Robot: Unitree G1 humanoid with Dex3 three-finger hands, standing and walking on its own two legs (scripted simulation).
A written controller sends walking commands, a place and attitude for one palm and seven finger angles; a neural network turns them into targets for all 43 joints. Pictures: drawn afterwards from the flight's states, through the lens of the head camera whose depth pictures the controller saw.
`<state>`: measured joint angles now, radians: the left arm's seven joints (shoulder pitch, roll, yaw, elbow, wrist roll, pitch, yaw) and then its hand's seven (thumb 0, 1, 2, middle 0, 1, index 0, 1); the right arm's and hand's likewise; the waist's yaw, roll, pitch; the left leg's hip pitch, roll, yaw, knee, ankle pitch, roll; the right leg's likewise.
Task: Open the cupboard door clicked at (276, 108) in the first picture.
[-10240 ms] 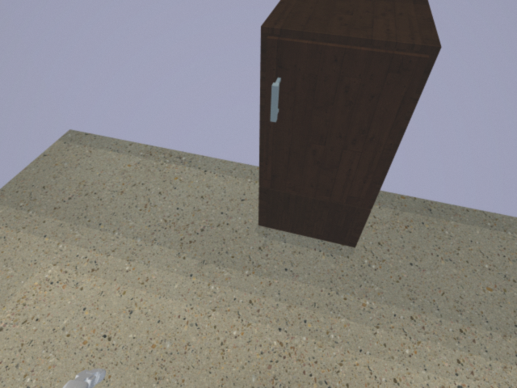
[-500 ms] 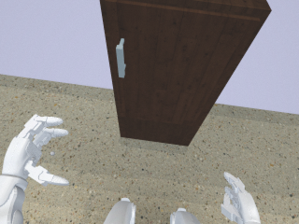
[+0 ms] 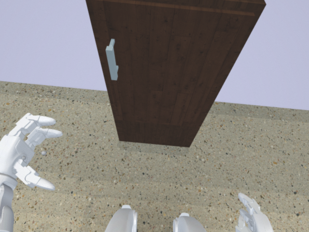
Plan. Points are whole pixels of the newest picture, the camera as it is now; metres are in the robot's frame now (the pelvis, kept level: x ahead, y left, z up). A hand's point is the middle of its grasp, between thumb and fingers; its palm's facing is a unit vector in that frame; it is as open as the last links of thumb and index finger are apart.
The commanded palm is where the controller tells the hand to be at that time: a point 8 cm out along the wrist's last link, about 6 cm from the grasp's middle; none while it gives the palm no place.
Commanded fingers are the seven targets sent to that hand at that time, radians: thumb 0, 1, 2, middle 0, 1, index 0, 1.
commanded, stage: raise the hand with hooked fingers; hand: left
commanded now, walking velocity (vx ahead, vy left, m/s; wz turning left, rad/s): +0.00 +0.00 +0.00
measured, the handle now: (113, 60) +0.61 +0.17 +0.04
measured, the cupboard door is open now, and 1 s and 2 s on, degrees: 0 0 0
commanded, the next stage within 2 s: move the hooked fingers beside the handle in 0.30 s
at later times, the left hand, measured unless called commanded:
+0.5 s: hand (43, 152) +0.28 +0.27 +0.05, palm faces -0.03 -1.00 -0.04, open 14.0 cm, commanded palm +0.27 +0.31 +0.05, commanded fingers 0.00 -0.50 0.30 -0.30 -1.20 -0.30 -1.20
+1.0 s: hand (66, 114) +0.39 +0.25 +0.04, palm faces -0.05 -1.00 -0.03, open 14.0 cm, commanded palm +0.38 +0.29 +0.05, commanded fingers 0.00 -0.50 0.30 -0.30 -1.20 -0.30 -1.20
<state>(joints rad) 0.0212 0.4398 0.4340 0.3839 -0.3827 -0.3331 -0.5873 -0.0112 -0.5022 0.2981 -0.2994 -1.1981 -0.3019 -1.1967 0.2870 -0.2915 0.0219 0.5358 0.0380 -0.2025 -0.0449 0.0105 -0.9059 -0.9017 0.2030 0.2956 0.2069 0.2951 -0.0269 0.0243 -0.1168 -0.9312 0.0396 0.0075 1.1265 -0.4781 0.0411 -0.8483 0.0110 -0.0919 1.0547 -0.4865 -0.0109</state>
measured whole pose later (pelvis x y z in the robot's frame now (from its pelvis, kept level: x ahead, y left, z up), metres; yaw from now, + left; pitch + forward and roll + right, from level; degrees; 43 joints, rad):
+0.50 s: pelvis +0.00 +0.00 +0.00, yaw +1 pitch +16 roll -4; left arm -0.03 0.44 0.44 0.44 -0.38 -0.35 -0.59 -0.01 -0.50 0.30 -0.30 -1.20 -0.30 -1.20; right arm 0.26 -0.28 0.04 0.54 0.04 -0.21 -0.05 0.01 -0.91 -0.90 0.20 0.30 0.21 0.30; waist -0.01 0.03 -0.12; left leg -0.95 0.04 -0.01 1.15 -0.48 0.03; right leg -0.86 0.01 -0.10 1.08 -0.50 -0.02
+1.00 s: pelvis +0.00 +0.00 -0.01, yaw +0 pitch +19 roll -4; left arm -0.40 0.47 0.41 0.71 -0.26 -0.34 -0.49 -0.01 -0.50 0.30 -0.30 -1.20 -0.30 -1.20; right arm 0.31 -0.28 0.03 0.59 0.03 -0.13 -0.05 0.01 -0.91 -0.90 0.20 0.30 0.21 0.30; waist -0.06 0.02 -0.12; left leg -1.01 0.04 0.02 1.15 -0.48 0.05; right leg -0.93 0.01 -0.08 1.08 -0.49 -0.01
